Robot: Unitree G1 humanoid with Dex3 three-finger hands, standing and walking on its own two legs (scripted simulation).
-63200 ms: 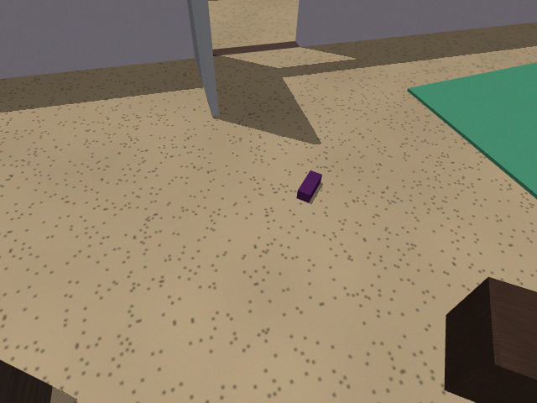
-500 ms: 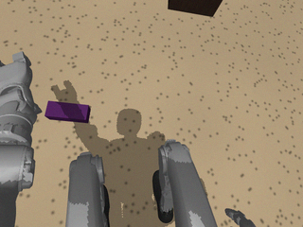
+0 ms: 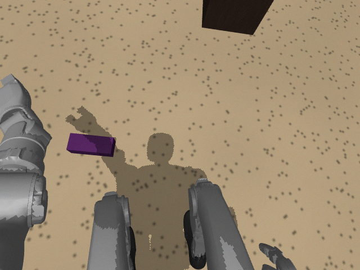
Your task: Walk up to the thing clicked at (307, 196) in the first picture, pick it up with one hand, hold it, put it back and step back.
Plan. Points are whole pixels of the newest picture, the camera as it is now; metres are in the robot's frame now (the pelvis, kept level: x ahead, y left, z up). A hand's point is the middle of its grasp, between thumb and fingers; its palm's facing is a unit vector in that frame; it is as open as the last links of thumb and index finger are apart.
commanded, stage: go down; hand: left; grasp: from above
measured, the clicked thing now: (92, 145) +0.50 +0.24 -0.48
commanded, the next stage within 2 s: approach in 1.58 s
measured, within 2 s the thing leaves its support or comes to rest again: neither
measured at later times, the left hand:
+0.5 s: hand (14, 112) +0.47 +0.30 -0.06, palm faces -0.25 -0.30 -0.92, open 13.8 cm
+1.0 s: hand (4, 108) +0.47 +0.31 -0.05, palm faces -0.23 -0.32 -0.92, open 13.5 cm
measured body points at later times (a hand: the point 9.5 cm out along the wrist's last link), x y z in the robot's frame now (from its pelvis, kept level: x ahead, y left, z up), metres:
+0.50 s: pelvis +0.01 +0.00 +0.04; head +0.21 +0.03 +0.44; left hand +0.48 +0.31 -0.01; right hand +0.06 -0.26 -0.09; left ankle +0.05 +0.13 -0.47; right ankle +0.08 -0.13 -0.47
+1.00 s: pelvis +0.01 +0.00 +0.05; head +0.21 +0.03 +0.45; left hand +0.48 +0.32 +0.00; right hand +0.05 -0.25 -0.08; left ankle +0.05 +0.13 -0.47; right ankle +0.08 -0.13 -0.47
